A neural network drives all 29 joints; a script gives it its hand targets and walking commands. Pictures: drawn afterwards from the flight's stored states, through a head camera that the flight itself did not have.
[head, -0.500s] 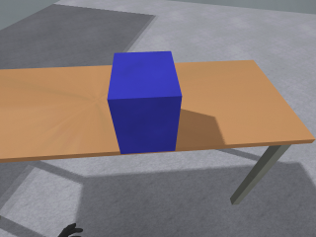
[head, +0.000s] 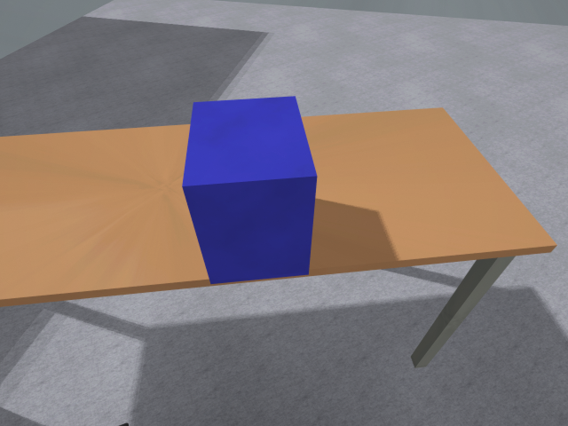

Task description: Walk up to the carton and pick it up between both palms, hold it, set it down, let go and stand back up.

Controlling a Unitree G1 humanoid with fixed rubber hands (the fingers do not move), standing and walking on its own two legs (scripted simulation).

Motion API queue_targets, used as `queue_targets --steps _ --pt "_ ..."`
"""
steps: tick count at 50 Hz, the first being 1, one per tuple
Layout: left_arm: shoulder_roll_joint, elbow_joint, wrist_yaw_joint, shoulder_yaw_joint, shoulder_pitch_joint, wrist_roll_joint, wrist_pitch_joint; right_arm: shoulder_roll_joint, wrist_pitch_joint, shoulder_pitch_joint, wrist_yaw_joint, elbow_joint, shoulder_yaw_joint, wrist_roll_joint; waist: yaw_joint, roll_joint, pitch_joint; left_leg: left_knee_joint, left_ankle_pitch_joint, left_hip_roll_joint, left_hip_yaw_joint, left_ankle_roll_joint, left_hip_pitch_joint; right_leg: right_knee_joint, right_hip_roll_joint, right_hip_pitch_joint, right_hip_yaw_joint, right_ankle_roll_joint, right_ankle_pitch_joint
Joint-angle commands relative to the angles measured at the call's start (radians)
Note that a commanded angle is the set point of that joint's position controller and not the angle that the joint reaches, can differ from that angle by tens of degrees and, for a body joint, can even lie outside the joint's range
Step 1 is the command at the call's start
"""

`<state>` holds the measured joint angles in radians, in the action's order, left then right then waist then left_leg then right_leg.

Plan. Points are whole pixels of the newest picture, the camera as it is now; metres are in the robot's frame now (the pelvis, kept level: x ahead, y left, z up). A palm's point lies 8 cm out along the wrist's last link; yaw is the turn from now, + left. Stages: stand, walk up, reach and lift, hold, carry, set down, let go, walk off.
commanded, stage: walk up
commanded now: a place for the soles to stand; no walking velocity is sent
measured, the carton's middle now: (252, 190) +0.49 +0.08 +0.06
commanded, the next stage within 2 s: none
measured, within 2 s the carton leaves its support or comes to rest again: neither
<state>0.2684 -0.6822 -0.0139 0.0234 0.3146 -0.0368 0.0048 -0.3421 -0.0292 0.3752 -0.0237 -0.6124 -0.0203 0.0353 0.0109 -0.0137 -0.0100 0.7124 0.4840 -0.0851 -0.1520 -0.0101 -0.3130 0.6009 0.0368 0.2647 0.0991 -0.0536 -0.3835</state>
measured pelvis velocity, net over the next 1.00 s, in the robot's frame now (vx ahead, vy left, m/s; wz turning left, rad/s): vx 0.09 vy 0.06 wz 0.16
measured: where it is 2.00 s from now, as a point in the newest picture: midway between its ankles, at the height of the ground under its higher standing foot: outside the picture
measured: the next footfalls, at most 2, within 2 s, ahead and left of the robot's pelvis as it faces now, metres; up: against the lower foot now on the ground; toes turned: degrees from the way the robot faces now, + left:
left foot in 0.24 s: +0.15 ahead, +0.20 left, +0.00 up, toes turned +5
right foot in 0.64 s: +0.16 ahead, -0.05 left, +0.00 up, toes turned +2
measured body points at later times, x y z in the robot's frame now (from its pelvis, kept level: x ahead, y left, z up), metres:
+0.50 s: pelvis +0.07 +0.09 +0.00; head +0.10 +0.12 +0.45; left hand +0.18 +0.35 -0.13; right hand +0.12 -0.19 -0.10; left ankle +0.11 +0.21 -0.73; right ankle +0.11 -0.05 -0.69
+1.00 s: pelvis +0.09 +0.06 -0.01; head +0.10 +0.07 +0.44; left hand +0.21 +0.34 -0.11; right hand +0.24 -0.20 -0.10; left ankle +0.11 +0.20 -0.73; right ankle +0.12 -0.05 -0.73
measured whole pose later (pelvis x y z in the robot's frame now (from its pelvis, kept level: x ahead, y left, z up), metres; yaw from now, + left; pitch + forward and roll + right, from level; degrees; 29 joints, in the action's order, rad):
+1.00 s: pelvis +0.09 +0.06 -0.01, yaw +9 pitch -2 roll +0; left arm 0.30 -0.67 -0.03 0.01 0.14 0.00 -0.07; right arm -0.31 0.00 0.36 0.02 -0.55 -0.03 0.01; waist 0.00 0.01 -0.05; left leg 0.64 0.28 0.01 0.09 0.03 -0.34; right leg 0.65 -0.05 0.30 -0.11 -0.01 -0.32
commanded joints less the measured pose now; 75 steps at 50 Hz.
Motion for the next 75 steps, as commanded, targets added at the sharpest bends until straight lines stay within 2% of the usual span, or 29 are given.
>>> queue_targets --steps 1,3,6,8,11,12,13,14,15,16,19,22,27,29,31,32,33,34,37,40,46,54,64,65,67,69,70,72,75 --pt "0.254 0.036 0.053 0.104 0.125 -0.033 0.028 -0.092 0.013 -0.056 -0.018 0.118 -0.044 0.011 0.069 0.116 -0.166 0.277 -0.029 -0.037 0.208 -0.002 -0.496 -0.376 -0.357 -0.181 0.548 -0.228 -0.344" --pt "0.2 0.042 0.057 0.087 0.063 -0.037 0.038 -0.102 0.023 -0.002 -0.019 0.094 -0.058 0.018 0.04 0.086 -0.07 0.254 -0.089 -0.037 0.203 0.026 -0.397 -0.351 -0.31 -0.178 0.398 -0.185 -0.199" --pt "0.192 0.044 0.036 0.082 -0.013 -0.022 0.046 -0.053 0.03 -0.006 -0.036 0.104 -0.06 0.01 0.03 0.231 -0.088 0.114 -0.153 -0.028 0.164 0.043 -0.19 -0.339 -0.225 0.007 0.188 -0.148 -0.065" --pt "0.191 0.048 0.02 0.081 -0.021 -0.01 0.039 -0.041 0.039 0.029 -0.027 0.081 -0.066 0.005 0.018 0.245 -0.079 0.002 -0.195 0.023 0.1 0.028 -0.024 -0.272 -0.168 0.1 0.098 -0.12 -0.01" --pt "0.139 0.053 0.006 0.053 0.027 -0.003 0.017 -0.086 0.056 0.188 0.018 0.024 -0.094 0.019 -0.058 0.04 0.003 -0.144 -0.287 0.107 0.031 0.019 0.297 0.035 -0.1 0.229 0.021 -0.051 0.007" --pt "0.075 0.064 0.006 0.024 0.077 -0.003 0.014 -0.117 0.066 0.244 0.028 0.03 -0.099 0.021 -0.086 -0.097 0.05 -0.206 -0.231 -0.022 0.193 -0.016 0.353 0.248 -0.047 0.276 -0.045 0.0 -0.063" --pt "0.027 0.115 0.011 0.005 0.115 -0.004 0.009 -0.217 0.069 0.245 0.037 0.077 -0.106 0.03 -0.072 -0.249 0.052 -0.376 -0.127 -0.305 0.649 -0.132 0.296 0.469 0.019 0.372 -0.087 0.073 -0.273" --pt "0.115 0.121 0.028 0.031 0.113 -0.018 -0.018 -0.243 0.051 0.23 0.041 0.061 -0.117 0.005 -0.063 -0.163 0.013 -0.485 0.001 -0.385 0.819 -0.247 0.163 0.592 -0.031 0.34 -0.022 0.077 -0.271" --pt "0.15 0.118 0.032 0.042 0.072 -0.023 -0.032 -0.206 0.045 0.181 0.046 0.054 -0.102 -0.002 -0.045 -0.093 -0.085 -0.497 0.02 -0.353 0.775 -0.256 0.088 0.632 -0.07 0.364 -0.015 0.08 -0.202" --pt "0.151 0.108 0.029 0.044 0.061 -0.017 -0.037 -0.173 0.043 0.146 0.048 0.049 -0.087 0.004 -0.038 -0.059 -0.122 -0.455 -0.028 -0.3 0.649 -0.242 0.05 0.613 -0.101 0.36 -0.019 0.076 -0.143" --pt "0.121 0.068 0.01 0.04 0.11 -0.004 -0.037 -0.115 0.053 0.073 0.052 0.053 -0.061 0.01 -0.009 -0.094 -0.081 -0.399 -0.232 -0.169 0.398 -0.162 -0.021 0.406 -0.119 0.19 -0.052 0.08 -0.053" --pt "0.105 0.072 0.001 0.03 0.043 -0.01 -0.051 -0.111 0.059 0.11 0.059 0.044 -0.062 0.003 -0.028 -0.127 -0.049 -0.345 -0.402 -0.159 0.38 -0.175 0.038 0.312 -0.105 0.17 -0.082 0.087 -0.041" --pt "0.103 0.084 0.009 0.027 -0.058 -0.004 -0.061 -0.139 0.04 0.099 0.059 0.08 -0.075 -0.001 -0.039 -0.136 -0.028 -0.298 -0.467 -0.163 0.408 -0.183 0.021 0.202 -0.081 0.104 -0.107 0.075 -0.02" --pt "0.101 0.083 0.008 0.029 -0.065 0.004 -0.054 -0.144 0.033 0.066 0.055 0.096 -0.071 -0.006 -0.018 -0.127 -0.018 -0.256 -0.477 -0.143 0.392 -0.161 -0.029 0.075 -0.069 0.013 -0.12 0.057 0.044" --pt "0.128 0.08 0.007 0.034 -0.056 0.006 -0.036 -0.129 0.028 0.057 0.047 0.101 -0.054 -0.023 0.016 -0.082 0.006 -0.198 -0.434 -0.111 0.368 -0.097 -0.112 -0.124 -0.085 -0.134 -0.091 0.014 0.208" --pt "0.169 0.076 0.009 0.038 -0.045 -0.003 -0.026 -0.088 0.033 0.101 0.042 0.108 -0.036 -0.036 0.012 -0.001 0.06 -0.124 -0.374 -0.063 0.331 -0.049 -0.156 -0.159 -0.195 -0.22 0.039 -0.032 0.293" --pt "0.235 0.084 0.012 0.052 -0.13 0.016 -0.025 -0.033 0.032 0.16 0.043 0.117 -0.023 -0.053 -0.041 0.144 0.065 -0.038 -0.176 0.069 0.195 0.003 -0.099 -0.195 -0.323 -0.107 0.168 -0.119 0.322" --pt "0.195 0.077 0.009 0.041 -0.171 0.043 -0.026 -0.047 0.023 0.131 0.053 0.1 -0.031 -0.041 -0.034 0.128 0.038 0.0 -0.069 0.088 0.155 0.011 0.015 -0.198 -0.326 0.025 0.117 -0.156 0.292" --pt "0.176 0.08 0.002 0.019 -0.215 0.04 -0.036 -0.067 0.037 0.104 0.055 0.106 -0.04 -0.028 -0.046 0.139 0.0 -0.119 -0.295 0.052 0.202 -0.001 0.055 -0.137 -0.235 0.062 -0.001 -0.078 0.291" --pt "0.168 0.08 -0.002 0.019 -0.186 0.034 -0.051 -0.108 0.046 0.08 0.048 0.112 -0.052 -0.029 -0.019 0.092 0.038 -0.128 -0.38 0.021 0.274 -0.02 0.016 -0.103 -0.185 0.0 -0.047 -0.036 0.2" --pt "0.183 0.087 -0.009 0.024 -0.211 0.035 -0.054 -0.097 0.042 0.042 0.047 0.131 -0.057 -0.028 -0.018 0.059 0.01 -0.126 -0.337 0.043 0.282 -0.02 -0.012 -0.116 -0.201 0.023 -0.068 -0.042 0.117" --pt "0.179 0.094 -0.016 0.026 -0.178 0.025 -0.047 -0.127 0.048 -0.016 0.041 0.149 -0.071 -0.021 0.0 -0.026 0.019 -0.223 -0.237 0.003 0.417 -0.051 -0.112 -0.069 -0.163 -0.047 -0.095 -0.01 0.056" --pt "0.215 0.09 -0.014 0.034 -0.164 0.027 -0.049 -0.109 0.045 0.007 0.04 0.157 -0.074 -0.024 -0.02 0.055 -0.002 -0.089 -0.254 0.077 0.321 -0.028 -0.05 -0.144 -0.24 0.045 -0.115 -0.056 -0.018" --pt "0.235 0.104 -0.024 0.04 -0.179 -0.001 -0.067 -0.151 0.046 0.052 0.06 0.138 -0.095 -0.015 -0.029 0.054 -0.036 -0.127 -0.237 0.023 0.398 -0.059 -0.035 -0.036 -0.201 0.089 -0.147 -0.048 0.043" --pt "0.198 0.127 -0.031 0.036 -0.154 -0.005 -0.081 -0.225 0.048 0.062 0.076 0.122 -0.114 -0.003 -0.036 -0.116 0.002 -0.3 -0.204 -0.146 0.736 -0.176 -0.039 0.201 -0.076 0.117 -0.138 0.026 0.008" --pt "0.175 0.13 -0.029 0.031 -0.125 -0.015 -0.086 -0.218 0.047 0.04 0.093 0.129 -0.121 0.01 -0.039 -0.164 -0.002 -0.319 -0.305 -0.238 0.824 -0.273 0.02 0.417 -0.075 0.232 -0.049 0.046 -0.188" --pt "0.175 0.13 -0.024 0.031 -0.12 -0.017 -0.085 -0.204 0.046 0.032 0.1 0.127 -0.12 0.015 -0.037 -0.132 -0.001 -0.292 -0.408 -0.241 0.794 -0.287 0.046 0.464 -0.085 0.26 -0.021 0.055 -0.189" --pt "0.158 0.126 -0.015 0.032 -0.095 -0.012 -0.079 -0.182 0.041 0.003 0.097 0.122 -0.112 0.023 -0.025 -0.105 0.027 -0.252 -0.439 -0.166 0.662 -0.234 0.067 0.364 -0.102 0.229 -0.021 0.072 -0.189" --pt "0.137 0.109 -0.023 0.04 -0.035 0.018 -0.063 -0.163 0.02 -0.062 0.072 0.124 -0.101 0.019 -0.008 -0.192 0.062 -0.205 -0.363 -0.045 0.508 -0.145 -0.003 0.112 -0.045 0.049 -0.133 0.077 -0.078"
